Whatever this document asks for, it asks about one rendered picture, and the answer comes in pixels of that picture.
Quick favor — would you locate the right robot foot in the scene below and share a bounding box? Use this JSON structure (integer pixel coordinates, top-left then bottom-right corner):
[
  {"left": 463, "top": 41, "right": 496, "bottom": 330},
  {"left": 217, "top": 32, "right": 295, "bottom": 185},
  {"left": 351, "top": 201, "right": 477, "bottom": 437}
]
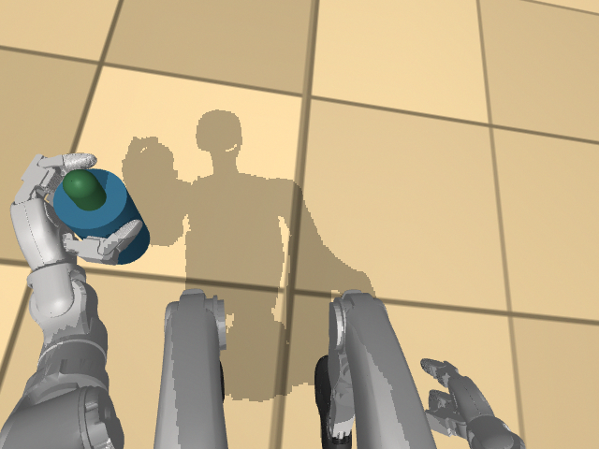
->
[{"left": 314, "top": 355, "right": 352, "bottom": 449}]

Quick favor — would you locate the bottle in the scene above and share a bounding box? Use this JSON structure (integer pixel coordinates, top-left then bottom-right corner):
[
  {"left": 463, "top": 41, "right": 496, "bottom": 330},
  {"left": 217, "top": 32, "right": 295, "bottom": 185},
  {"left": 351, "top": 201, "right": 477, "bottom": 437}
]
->
[{"left": 53, "top": 168, "right": 150, "bottom": 265}]

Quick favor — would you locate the right robot hand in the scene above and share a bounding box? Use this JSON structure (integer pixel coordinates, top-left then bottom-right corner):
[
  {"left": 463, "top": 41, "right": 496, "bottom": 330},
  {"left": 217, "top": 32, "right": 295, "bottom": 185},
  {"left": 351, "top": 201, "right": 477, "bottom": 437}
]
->
[{"left": 420, "top": 358, "right": 495, "bottom": 441}]

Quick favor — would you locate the left robot arm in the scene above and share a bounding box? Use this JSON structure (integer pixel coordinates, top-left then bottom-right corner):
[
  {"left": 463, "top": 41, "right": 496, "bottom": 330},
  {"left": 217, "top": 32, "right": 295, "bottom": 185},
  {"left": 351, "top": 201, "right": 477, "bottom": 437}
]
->
[{"left": 0, "top": 261, "right": 124, "bottom": 449}]

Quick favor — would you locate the right robot arm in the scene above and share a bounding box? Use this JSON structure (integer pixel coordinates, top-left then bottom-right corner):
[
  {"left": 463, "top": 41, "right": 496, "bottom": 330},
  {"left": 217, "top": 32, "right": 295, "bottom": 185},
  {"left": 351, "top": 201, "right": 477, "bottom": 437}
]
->
[{"left": 466, "top": 415, "right": 526, "bottom": 449}]

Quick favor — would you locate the left robot hand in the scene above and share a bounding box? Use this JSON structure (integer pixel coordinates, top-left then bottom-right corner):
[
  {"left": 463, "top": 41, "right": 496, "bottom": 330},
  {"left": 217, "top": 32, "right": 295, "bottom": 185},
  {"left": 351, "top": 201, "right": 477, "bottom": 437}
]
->
[{"left": 10, "top": 153, "right": 143, "bottom": 271}]

